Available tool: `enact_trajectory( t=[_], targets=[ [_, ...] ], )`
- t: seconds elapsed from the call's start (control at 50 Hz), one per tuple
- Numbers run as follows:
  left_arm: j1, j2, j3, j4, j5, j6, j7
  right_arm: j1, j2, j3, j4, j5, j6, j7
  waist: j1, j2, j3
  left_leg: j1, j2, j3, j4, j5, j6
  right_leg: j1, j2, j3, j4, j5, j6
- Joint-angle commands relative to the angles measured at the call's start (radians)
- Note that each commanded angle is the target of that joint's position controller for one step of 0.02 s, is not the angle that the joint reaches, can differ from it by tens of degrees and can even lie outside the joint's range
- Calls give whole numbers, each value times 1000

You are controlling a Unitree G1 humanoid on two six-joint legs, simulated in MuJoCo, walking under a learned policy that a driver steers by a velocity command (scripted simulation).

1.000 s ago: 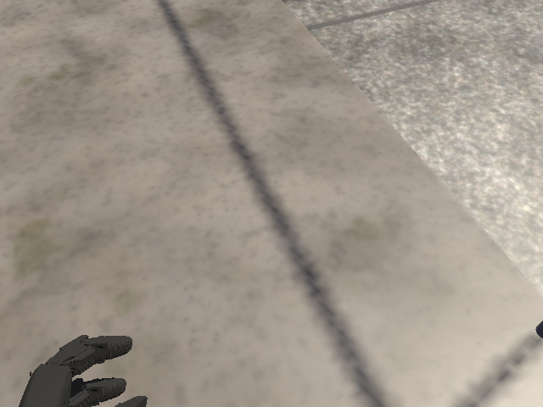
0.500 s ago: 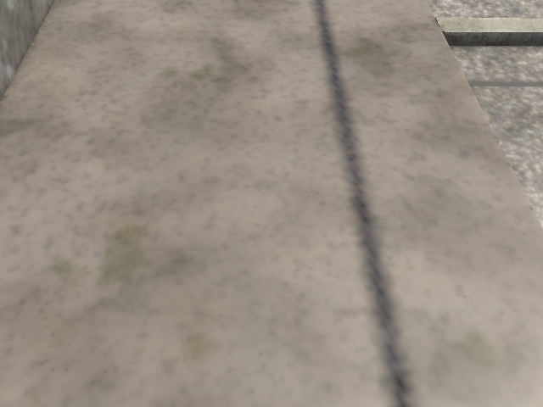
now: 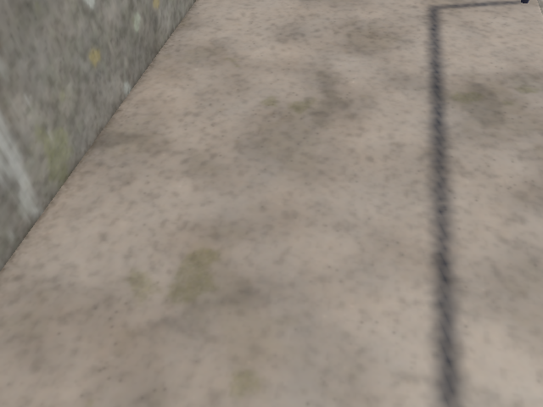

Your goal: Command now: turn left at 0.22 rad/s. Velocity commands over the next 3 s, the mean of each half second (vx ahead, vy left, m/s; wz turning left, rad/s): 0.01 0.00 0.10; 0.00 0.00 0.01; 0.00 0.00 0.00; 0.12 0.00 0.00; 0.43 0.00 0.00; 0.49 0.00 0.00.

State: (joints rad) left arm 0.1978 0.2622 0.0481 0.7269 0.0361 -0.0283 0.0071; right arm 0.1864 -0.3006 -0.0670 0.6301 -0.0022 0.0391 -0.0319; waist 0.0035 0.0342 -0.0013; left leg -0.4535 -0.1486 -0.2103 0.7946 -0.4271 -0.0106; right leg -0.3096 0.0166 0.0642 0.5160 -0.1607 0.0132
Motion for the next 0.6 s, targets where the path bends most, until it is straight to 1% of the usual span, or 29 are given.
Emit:
enact_trajectory(
  t=[0.02, 0.04, 0.06, 0.08, 0.1, 0.12, 0.14, 0.16, 0.18, 0.2, 0.22, 0.24, 0.26, 0.28, 0.3, 0.32, 0.34, 0.36, 0.38, 0.42, 0.54, 0.6],
  targets=[
    [-54, 143, 36, -79, -18, -12, -1, 62, -141, -54, -25, 0, -2, -10, -26, -147, -48, -76, 55, 13, 277, -91, -54, 110, -279, 268, -183, 294, -217],
    [-70, 123, 28, -77, -31, -10, -2, 67, -113, -46, -19, -4, 9, -12, -25, -155, -31, -75, 65, 11, 299, -57, -68, 104, -269, 248, -176, 321, -210],
    [-76, 105, 20, -72, -30, -7, -2, 71, -80, -37, -13, -1, 13, -10, -31, -155, -30, -41, 72, 28, 288, -36, -76, 87, -243, 207, -176, 361, -205],
    [-78, 97, 17, -66, -26, -4, -4, 63, -60, -29, -15, 3, 13, -9, -30, -172, -31, -17, 86, 64, 235, -19, -82, 92, -220, 171, -175, 386, -201],
    [-75, 95, 17, -60, -25, -2, -5, 48, -42, -22, -19, 3, 10, -7, -24, -191, -41, 5, 111, 100, 152, -5, -85, 116, -203, 147, -166, 408, -194],
    [-66, 98, 18, -54, -27, 2, -5, 25, -27, -14, -24, 3, 7, -6, -9, -208, -52, 43, 130, 126, 62, 3, -87, 136, -192, 132, -156, 432, -189],
    [-45, 108, 21, -46, -27, 6, -5, 3, -20, -11, -28, 5, 4, -5, 10, -225, -63, 81, 138, 143, -16, 7, -87, 154, -193, 135, -148, 456, -193],
    [-23, 119, 23, -37, -28, 9, -5, -1, -31, -14, -26, 11, 3, -5, 20, -237, -73, 111, 137, 154, -79, 21, -86, 176, -202, 150, -140, 475, -199],
    [-14, 124, 23, -30, -30, 11, -6, 9, -42, -18, -19, 16, 3, -5, 19, -241, -76, 138, 137, 161, -153, 53, -81, 192, -208, 163, -132, 482, -202],
    [-19, 122, 20, -25, -37, 12, -8, 35, -44, -21, -4, 16, 3, -5, 1, -230, -72, 182, 136, 172, -271, 139, -69, 193, -203, 164, -122, 476, -193],
    [-11, 121, 19, -17, -44, 10, -10, 57, -46, -21, 12, 11, -1, -4, -10, -214, -61, 241, 139, 168, -393, 277, -51, 175, -194, 163, -121, 465, -172],
    [10, 116, 17, -10, -47, 0, -12, 58, -68, -24, 13, 4, -4, -5, -4, -185, -64, 298, 164, 130, -430, 375, -28, 153, -184, 167, -122, 415, -136],
    [20, 107, 13, -12, -35, -15, -16, 62, -117, -31, 3, -7, -6, -10, 13, -99, -96, 383, 230, 76, -377, 580, -1, 102, -155, 130, -98, 326, -92],
    [64, 101, 13, -6, -21, -28, -26, 58, -152, -43, 19, -3, -2, -10, 54, 19, -108, 392, 243, 76, -302, 572, 42, 74, -83, 56, -108, 184, -52],
    [17, 90, 8, -2, -17, -28, -26, 57, -96, -36, 29, -4, -5, 4, 13, 52, -96, 289, 222, 77, -318, 385, 62, 132, -50, -1, -85, 86, -12],
    [-29, 98, 11, -6, -22, -21, -24, 42, -54, -24, 27, -11, -10, 11, 0, 29, -50, 242, 210, 73, -344, 321, 59, 129, -46, -8, -69, 56, 1],
    [-43, 84, 9, -8, -25, -14, -21, 33, -47, -19, 30, -16, -15, 11, 3, 26, -25, 220, 204, 79, -350, 311, 47, 119, -48, -9, -64, 63, -4],
    [-38, 83, 9, -7, -26, -7, -18, 31, -47, -18, 29, -14, -21, 11, 1, 31, 1, 210, 197, 85, -349, 322, 40, 103, -48, -5, -63, 81, -9],
    [-26, 82, 10, -5, -26, -4, -17, 39, -48, -19, 34, -11, -27, 8, 5, 33, 10, 206, 195, 87, -343, 333, 35, 99, -48, -4, -62, 95, -13],
    [-18, 79, 11, 3, -28, -6, -16, 56, -45, -17, 41, -8, -32, 3, 2, 21, 14, 204, 189, 92, -331, 343, 30, 100, -48, -3, -57, 112, -17],
    [-5, 78, 14, 32, -32, -6, -12, 74, -40, -15, 52, -4, -36, -7, -1, -28, 18, 209, 180, 101, -308, 355, 25, 102, -47, 0, -53, 137, -10],
    [-2, 78, 16, 46, -34, -5, -9, 82, -33, -14, 63, -3, -39, -8, -2, -33, 13, 210, 176, 105, -303, 366, 27, 115, -48, 0, -48, 155, -10]
  ],
)
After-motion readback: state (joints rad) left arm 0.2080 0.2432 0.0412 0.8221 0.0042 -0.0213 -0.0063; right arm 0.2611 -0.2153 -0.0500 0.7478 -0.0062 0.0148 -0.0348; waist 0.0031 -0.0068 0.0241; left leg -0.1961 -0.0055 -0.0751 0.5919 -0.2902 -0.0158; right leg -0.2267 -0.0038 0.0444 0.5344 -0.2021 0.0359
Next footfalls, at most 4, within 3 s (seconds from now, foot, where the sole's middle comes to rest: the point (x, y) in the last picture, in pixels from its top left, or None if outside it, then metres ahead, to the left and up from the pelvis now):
0.24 left None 0.01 0.15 -0.77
2.02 left None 0.09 0.13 -0.78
2.52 right None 0.49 -0.07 -0.81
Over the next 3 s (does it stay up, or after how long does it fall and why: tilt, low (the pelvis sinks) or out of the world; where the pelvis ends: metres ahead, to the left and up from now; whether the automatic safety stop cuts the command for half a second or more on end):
stays up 0.61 0.02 -0.05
